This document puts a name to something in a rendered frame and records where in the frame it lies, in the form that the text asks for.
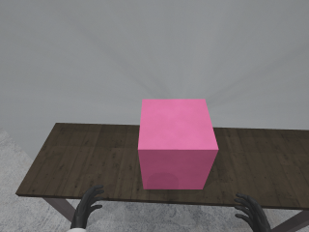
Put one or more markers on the carton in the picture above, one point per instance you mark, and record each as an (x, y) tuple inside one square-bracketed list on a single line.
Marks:
[(176, 144)]

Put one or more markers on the left robot hand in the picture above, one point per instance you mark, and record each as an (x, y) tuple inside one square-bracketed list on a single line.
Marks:
[(84, 207)]

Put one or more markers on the table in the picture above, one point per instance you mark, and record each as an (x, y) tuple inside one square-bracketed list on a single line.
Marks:
[(270, 165)]

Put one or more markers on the right robot hand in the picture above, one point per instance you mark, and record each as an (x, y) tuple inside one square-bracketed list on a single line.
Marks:
[(256, 219)]

